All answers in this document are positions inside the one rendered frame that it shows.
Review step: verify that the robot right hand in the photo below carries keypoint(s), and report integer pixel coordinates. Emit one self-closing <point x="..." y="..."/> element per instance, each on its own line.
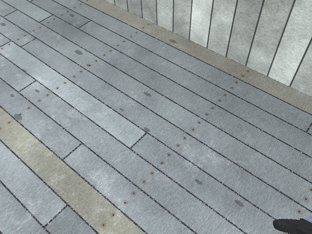
<point x="293" y="226"/>

